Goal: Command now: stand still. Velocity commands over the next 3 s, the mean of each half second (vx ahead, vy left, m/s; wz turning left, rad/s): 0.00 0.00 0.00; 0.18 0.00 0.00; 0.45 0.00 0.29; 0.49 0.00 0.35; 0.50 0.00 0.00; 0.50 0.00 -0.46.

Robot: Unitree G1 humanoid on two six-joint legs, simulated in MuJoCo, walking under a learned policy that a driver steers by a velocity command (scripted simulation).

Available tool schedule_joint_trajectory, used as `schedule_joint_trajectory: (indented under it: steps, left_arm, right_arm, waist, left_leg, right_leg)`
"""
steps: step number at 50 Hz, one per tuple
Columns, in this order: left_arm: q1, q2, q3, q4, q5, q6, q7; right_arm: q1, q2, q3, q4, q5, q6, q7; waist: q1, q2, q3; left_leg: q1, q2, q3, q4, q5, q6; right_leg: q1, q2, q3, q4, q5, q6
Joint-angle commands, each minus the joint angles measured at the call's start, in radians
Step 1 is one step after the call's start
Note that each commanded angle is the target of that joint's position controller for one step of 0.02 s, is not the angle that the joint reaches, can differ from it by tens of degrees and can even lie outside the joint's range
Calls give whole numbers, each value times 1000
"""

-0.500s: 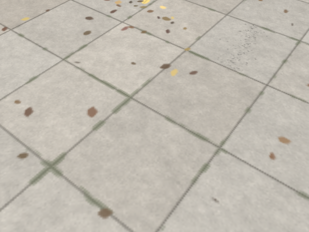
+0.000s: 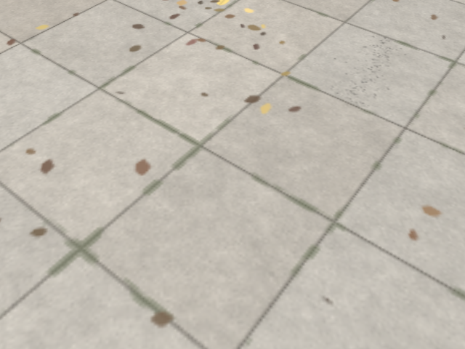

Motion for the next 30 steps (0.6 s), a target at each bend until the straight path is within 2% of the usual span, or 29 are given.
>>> schedule_joint_trajectory:
  steps: [1, 30]
  left_arm:
    - [31, 102, 14, -18, 0, -7, 4]
    - [115, 63, 2, 16, -3, -9, 13]
  right_arm:
    - [24, -108, -16, -27, 0, -7, -3]
    - [108, -70, -12, -21, 4, -7, -6]
  waist:
    - [1, 2, -10]
    - [2, 3, 7]
  left_leg:
    - [2, 40, -39, -94, 90, 20]
    - [-8, 37, -43, -100, 94, 31]
  right_leg:
    - [-33, -22, 7, -75, 138, -22]
    - [-50, -22, -8, -71, 128, -11]
Next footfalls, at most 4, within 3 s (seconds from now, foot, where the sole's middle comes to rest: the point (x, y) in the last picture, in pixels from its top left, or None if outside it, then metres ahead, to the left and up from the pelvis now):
1.40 left None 0.44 0.10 -0.78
1.88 right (248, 270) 0.76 -0.03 -0.78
2.40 left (151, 224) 0.94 0.31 -0.78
2.94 right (204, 153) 1.28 0.13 -0.78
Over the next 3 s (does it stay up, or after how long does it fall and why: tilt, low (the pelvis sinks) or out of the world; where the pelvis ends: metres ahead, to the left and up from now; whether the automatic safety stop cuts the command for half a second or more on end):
stays up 1.14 0.20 -0.02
